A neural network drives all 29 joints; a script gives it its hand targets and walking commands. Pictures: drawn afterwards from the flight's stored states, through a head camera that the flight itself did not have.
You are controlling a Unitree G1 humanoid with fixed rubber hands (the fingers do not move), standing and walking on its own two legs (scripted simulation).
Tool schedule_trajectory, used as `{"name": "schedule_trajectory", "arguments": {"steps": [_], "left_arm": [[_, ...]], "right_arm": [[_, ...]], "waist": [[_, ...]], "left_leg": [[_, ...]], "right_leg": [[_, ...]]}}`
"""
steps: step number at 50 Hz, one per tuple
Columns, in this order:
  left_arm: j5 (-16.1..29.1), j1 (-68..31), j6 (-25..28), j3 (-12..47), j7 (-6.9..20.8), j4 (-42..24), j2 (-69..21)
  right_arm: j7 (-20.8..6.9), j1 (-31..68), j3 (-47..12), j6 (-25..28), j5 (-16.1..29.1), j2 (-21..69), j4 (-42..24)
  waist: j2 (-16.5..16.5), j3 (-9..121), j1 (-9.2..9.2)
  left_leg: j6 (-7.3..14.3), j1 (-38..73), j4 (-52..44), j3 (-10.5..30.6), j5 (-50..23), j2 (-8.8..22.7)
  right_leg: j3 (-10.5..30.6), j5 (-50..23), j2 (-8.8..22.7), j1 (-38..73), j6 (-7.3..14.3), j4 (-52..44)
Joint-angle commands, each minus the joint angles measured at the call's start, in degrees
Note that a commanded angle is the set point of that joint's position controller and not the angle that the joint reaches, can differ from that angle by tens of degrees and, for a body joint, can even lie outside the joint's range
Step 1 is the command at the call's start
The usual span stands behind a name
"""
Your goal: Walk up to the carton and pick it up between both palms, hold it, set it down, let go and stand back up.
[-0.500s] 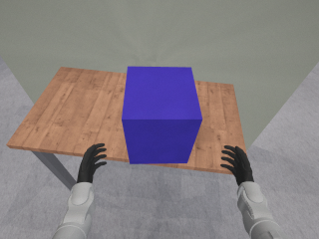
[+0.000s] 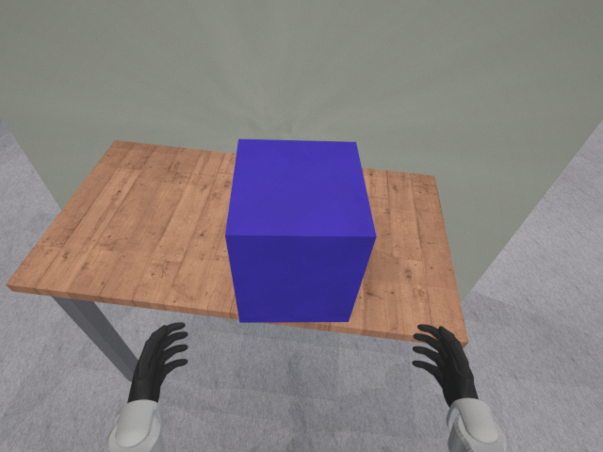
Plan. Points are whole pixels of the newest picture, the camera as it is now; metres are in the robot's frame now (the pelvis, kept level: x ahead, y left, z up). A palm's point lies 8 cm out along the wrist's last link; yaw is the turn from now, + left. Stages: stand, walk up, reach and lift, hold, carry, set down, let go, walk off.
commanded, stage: set down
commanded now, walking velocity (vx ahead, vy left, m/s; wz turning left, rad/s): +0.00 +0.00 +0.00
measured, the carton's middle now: (296, 234) +0.47 +0.03 -0.02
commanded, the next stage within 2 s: none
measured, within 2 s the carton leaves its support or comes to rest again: neither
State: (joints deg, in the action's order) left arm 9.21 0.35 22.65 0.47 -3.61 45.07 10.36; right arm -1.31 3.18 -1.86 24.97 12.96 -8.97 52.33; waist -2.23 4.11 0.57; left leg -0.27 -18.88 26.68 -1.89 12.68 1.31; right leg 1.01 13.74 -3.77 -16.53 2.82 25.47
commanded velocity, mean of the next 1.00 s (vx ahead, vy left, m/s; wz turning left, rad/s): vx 0.00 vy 0.00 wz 0.00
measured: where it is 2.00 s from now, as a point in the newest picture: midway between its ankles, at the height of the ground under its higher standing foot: outside the picture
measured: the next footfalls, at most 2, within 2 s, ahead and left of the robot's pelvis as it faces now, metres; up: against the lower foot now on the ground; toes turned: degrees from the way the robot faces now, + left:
none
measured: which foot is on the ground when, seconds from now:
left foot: down 0.00-1.00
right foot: down 0.00-1.00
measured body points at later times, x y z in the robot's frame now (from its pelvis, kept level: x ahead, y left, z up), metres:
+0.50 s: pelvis +0.01 +0.00 +0.00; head +0.02 +0.02 +0.45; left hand +0.20 +0.22 -0.08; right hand +0.20 -0.21 -0.07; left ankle +0.01 +0.12 -0.74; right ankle -0.01 -0.09 -0.74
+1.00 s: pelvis +0.01 +0.00 +0.01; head +0.02 +0.03 +0.45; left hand +0.17 +0.22 -0.10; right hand +0.18 -0.20 -0.09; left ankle +0.01 +0.12 -0.74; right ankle -0.01 -0.09 -0.74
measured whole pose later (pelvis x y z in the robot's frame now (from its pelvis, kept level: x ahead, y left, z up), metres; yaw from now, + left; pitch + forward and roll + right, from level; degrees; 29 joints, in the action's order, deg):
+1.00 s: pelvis +0.01 +0.00 +0.01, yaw +0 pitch +3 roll +0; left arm 0.9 12.8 -5.4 0.0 -2.2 30.0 9.5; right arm -1.2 -9.7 0.7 10.2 4.2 -6.1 44.2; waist -2.8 2.4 1.0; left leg 0.0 -13.3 22.8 -1.9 12.3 0.8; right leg 1.7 13.1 -3.5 -10.8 2.5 21.2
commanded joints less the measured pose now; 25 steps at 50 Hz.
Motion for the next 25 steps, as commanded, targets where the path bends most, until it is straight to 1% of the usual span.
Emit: {"name": "schedule_trajectory", "arguments": {"steps": [1, 2, 3, 4, 5, 6, 7, 8, 9, 10, 11, 12, 13, 14, 15, 16, 17, 18, 19, 20, 21, 22, 23, 24, 25], "left_arm": [[0.92, -6.15, 3.27, 0.18, 0.21, -12.05, 5.31], [0.69, -7.31, 3.00, 0.21, 0.11, -11.88, 5.49], [0.66, -7.91, 2.04, 0.69, 0.09, -10.04, 4.45], [1.34, -5.83, 3.60, 1.15, -0.06, -13.50, 5.58], [0.56, -5.54, 1.93, 1.45, 0.09, -9.49, 4.42], [0.34, -6.38, 0.72, 0.70, 0.24, -10.37, 5.25], [1.55, -5.76, 1.59, 0.80, -0.27, -14.39, 6.61], [0.08, 0.68, 0.74, 0.70, -0.02, -11.10, 4.59], [0.73, -2.03, 1.24, -0.23, 0.02, -13.56, 6.31], [0.54, -1.89, 1.30, -0.16, -0.08, -11.40, 6.82], [-1.03, -1.04, -0.85, -0.18, 0.40, -6.44, 4.80], [-0.32, -0.35, -0.82, -0.96, 0.57, -10.48, 6.98], [0.49, -2.92, 0.16, -0.52, 0.29, -13.82, 8.00], [-1.34, 0.92, -2.73, 0.86, 0.70, -5.63, 4.38], [-0.51, -0.77, -2.61, -0.96, 0.58, -10.75, 6.45], [-0.22, 0.22, -2.19, -0.98, 0.44, -13.25, 7.41], [-1.81, 1.01, -4.77, -0.68, 0.68, -9.08, 5.78], [-0.14, -1.44, -3.25, -1.43, 0.38, -16.78, 8.41], [-1.39, -0.22, -4.95, -0.14, 0.43, -12.52, 6.15], [-1.92, 0.43, -6.71, -0.07, 0.65, -11.38, 6.18], [-1.45, 0.87, -6.08, -1.11, 0.65, -14.91, 7.29], [-2.30, 0.43, -7.01, -0.90, 0.55, -14.22, 6.63], [-3.39, 2.85, -8.67, -0.57, 0.56, -13.40, 5.84], [-2.53, 2.64, -8.25, -0.94, 0.42, -17.30, 6.93], [-2.77, 1.78, -9.15, -0.53, 0.38, -16.45, 6.43]], "right_arm": [[-0.14, 5.50, 2.11, 3.19, -1.02, -8.10, -11.29], [0.02, 6.43, 2.29, 2.89, -0.95, -7.45, -11.16], [-0.07, 6.78, 1.78, 2.10, -1.25, -6.68, -9.29], [-0.28, 4.80, 2.45, 3.25, -1.56, -7.78, -13.07], [-0.41, 4.65, 1.70, 1.95, -1.50, -6.90, -9.09], [-0.32, 5.28, 2.43, 1.45, -1.87, -7.46, -9.71], [-0.44, 4.64, 2.55, 2.42, -1.65, -8.34, -14.01], [-0.58, -1.58, 1.09, 2.04, -1.70, -6.77, -10.94], [-0.35, 2.16, 1.80, 2.68, -1.31, -7.66, -14.06], [-0.51, 2.47, 1.37, 2.65, -1.43, -7.66, -13.58], [-0.44, 0.62, 0.23, 0.75, -2.00, -5.46, -7.60], [-0.22, 0.41, 1.50, 1.13, -2.11, -6.75, -12.01], [-0.26, 2.74, 2.04, 1.60, -2.24, -7.28, -15.31], [-0.32, -1.85, 0.20, -0.53, -2.92, -5.07, -5.81], [-0.09, -0.37, 1.28, 0.11, -2.74, -6.43, -10.84], [-0.13, -1.93, 1.52, 0.61, -2.20, -6.70, -12.29], [0.32, -3.16, 1.14, -0.72, -3.17, -5.46, -6.93], [0.50, -0.10, 2.90, 0.73, -2.72, -7.26, -14.47], [0.26, -3.00, 1.55, -0.85, -2.91, -5.55, -8.13], [0.14, -3.43, 0.93, -1.85, -2.74, -5.33, -6.16], [0.00, -3.63, 1.61, -0.98, -2.73, -6.09, -10.30], [0.02, -2.75, 1.43, -1.29, -3.33, -6.06, -9.62], [0.12, -5.36, 1.28, -2.27, -3.73, -5.78, -7.26], [-0.08, -4.97, 1.86, -1.62, -2.61, -6.18, -10.95], [-0.08, -4.21, 1.83, -2.50, -3.37, -5.90, -9.76]], "waist": [[1.81, 11.93, -0.34], [2.52, 12.62, -0.42], [2.59, 11.59, -0.55], [1.93, 12.06, -0.20], [2.29, 10.73, -0.45], [1.72, 10.95, -0.30], [0.90, 11.39, 0.47], [0.57, 9.77, 0.22], [0.59, 11.23, 0.76], [0.11, 10.78, 0.80], [0.68, 7.07, 0.19], [0.13, 7.36, 1.07], [0.08, 9.15, 1.03], [0.31, 5.40, -0.23], [-0.35, 6.38, 0.57], [0.16, 7.90, 0.72], [1.06, 5.46, -0.25], [1.66, 7.43, 0.71], [2.89, 6.86, -0.42], [3.67, 4.93, -0.16], [1.87, 6.64, 0.72], [2.93, 6.82, 0.37], [3.82, 5.73, 0.03], [3.88, 5.52, 1.09], [3.97, 5.75, 0.29]], "left_leg": [[-2.24, 9.68, -1.65, 0.68, -12.77, -1.30], [-2.36, 9.72, -1.59, 0.99, -13.01, -1.29], [-2.71, 9.47, -1.87, 0.76, -12.07, -0.94], [-2.27, 8.07, -1.22, 0.48, -12.15, -1.42], [-2.89, 8.32, -2.24, 0.98, -11.44, -0.88], [-2.55, 7.29, -2.26, 0.51, -9.94, -1.32], [-2.07, 6.55, -1.99, 0.24, -9.90, -1.48], [-1.84, 7.99, -2.32, 0.64, -11.88, -1.17], [-1.78, 6.93, -1.85, 0.58, -12.96, -1.89], [-1.73, 6.42, -1.87, 0.27, -12.07, -1.83], [-1.72, 5.86, -2.94, 0.81, -10.40, -1.44], [-0.89, 5.56, -2.74, 0.06, -10.24, -2.02], [-0.90, 4.74, -2.35, 0.07, -10.02, -2.19], [-1.60, 7.07, -3.31, 0.62, -9.11, -1.34], [-1.06, 6.05, -3.16, 0.27, -9.35, -1.89], [-0.79, 6.37, -2.90, 0.00, -10.43, -2.06], [-1.48, 8.36, -3.74, 0.21, -10.28, -1.30], [-0.85, 7.36, -2.62, -0.14, -11.26, -2.14], [-1.81, 9.45, -3.02, 0.31, -12.04, -1.55], [-2.34, 9.45, -3.10, 0.17, -12.25, -1.69], [-1.73, 9.50, -2.46, -0.26, -13.06, -1.96], [-1.82, 10.10, -3.08, 0.13, -12.42, -1.74], [-2.17, 11.16, -3.44, 0.52, -13.30, -1.45], [-2.03, 10.83, -3.05, 0.05, -13.92, -1.75], [-2.21, 11.55, -3.34, 0.36, -13.63, -1.60]], "right_leg": [[2.82, -13.88, 1.57, 0.89, -2.39, -3.69], [3.00, -14.12, 1.63, 1.03, -2.06, -3.55], [3.03, -12.65, 2.17, 0.80, -1.89, -4.11], [3.04, -13.10, 1.79, 1.83, -2.36, -2.96], [3.30, -12.68, 2.46, 2.21, -1.80, -3.82], [3.19, -12.10, 2.49, 2.48, -2.11, -3.79], [3.12, -12.75, 2.06, 2.59, -2.38, -2.99], [3.79, -14.89, 2.91, 4.64, -1.90, -3.29], [3.49, -17.23, 2.25, 5.02, -2.36, -2.62], [3.48, -16.77, 2.29, 5.39, -2.49, -2.39], [3.89, -14.84, 3.20, 5.14, -2.22, -3.23], [3.81, -15.37, 2.56, 4.63, -2.83, -3.21], [3.81, -15.77, 2.43, 4.73, -2.97, -2.14], [4.09, -14.36, 3.76, 4.54, -2.18, -3.88], [3.77, -15.57, 2.81, 4.88, -2.92, -3.60], [4.19, -16.87, 2.84, 5.59, -2.80, -2.97], [4.20, -15.72, 3.54, 4.35, -2.54, -4.62], [3.88, -17.20, 2.46, 4.00, -3.34, -3.43], [3.98, -16.39, 2.78, 3.85, -2.29, -4.19], [3.69, -16.05, 2.92, 3.76, -2.18, -5.10], [3.40, -17.58, 2.31, 3.96, -2.65, -4.03], [3.52, -16.90, 2.66, 3.88, -2.52, -4.34], [3.29, -16.16, 2.70, 3.89, -2.13, -5.13], [3.04, -16.01, 1.95, 3.17, -2.40, -4.98], [2.84, -15.09, 2.09, 2.71, -2.32, -5.39]]}}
